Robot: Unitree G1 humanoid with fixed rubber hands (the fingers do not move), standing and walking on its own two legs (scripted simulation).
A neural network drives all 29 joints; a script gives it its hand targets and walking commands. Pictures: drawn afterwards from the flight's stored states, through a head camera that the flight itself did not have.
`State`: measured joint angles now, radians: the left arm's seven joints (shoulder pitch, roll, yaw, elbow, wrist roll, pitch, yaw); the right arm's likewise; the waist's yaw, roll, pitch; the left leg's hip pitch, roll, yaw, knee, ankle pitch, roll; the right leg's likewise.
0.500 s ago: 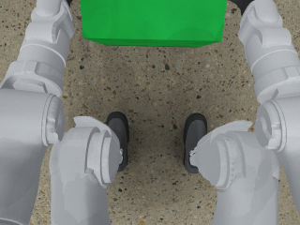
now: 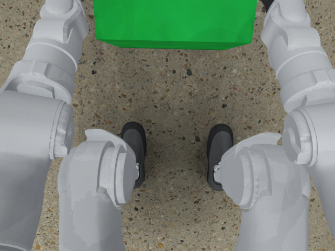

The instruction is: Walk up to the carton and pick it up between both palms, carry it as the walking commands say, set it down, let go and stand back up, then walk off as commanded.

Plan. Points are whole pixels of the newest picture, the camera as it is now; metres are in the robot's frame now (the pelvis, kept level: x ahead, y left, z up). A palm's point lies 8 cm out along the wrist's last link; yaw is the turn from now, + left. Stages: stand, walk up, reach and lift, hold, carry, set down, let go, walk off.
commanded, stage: reach and lift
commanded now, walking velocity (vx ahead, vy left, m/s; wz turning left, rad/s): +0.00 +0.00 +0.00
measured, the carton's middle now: out of the picture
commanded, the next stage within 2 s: none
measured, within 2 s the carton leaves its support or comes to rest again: leaves its support in 0.56 s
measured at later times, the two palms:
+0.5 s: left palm out of the picture +0.54 +0.19 -0.19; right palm out of the picture +0.54 -0.16 -0.19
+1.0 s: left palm out of the picture +0.55 +0.19 -0.12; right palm out of the picture +0.55 -0.16 -0.13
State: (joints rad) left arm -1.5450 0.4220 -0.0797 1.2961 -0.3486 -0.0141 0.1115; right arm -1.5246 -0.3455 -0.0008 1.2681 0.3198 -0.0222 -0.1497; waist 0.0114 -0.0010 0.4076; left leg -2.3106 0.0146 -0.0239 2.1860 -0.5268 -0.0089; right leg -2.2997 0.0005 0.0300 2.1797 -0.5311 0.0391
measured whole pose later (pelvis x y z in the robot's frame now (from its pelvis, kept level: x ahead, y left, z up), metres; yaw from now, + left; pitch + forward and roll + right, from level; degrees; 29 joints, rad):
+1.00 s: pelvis -0.02 -0.01 +0.02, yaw +1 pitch +29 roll +0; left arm -1.52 0.36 0.17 0.99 -0.11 0.24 0.12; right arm -1.50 -0.32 -0.19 1.00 0.15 0.23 -0.20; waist 0.02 0.00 0.51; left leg -2.14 -0.03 -0.05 2.16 -0.52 -0.05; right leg -2.13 0.06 0.05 2.16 -0.53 0.06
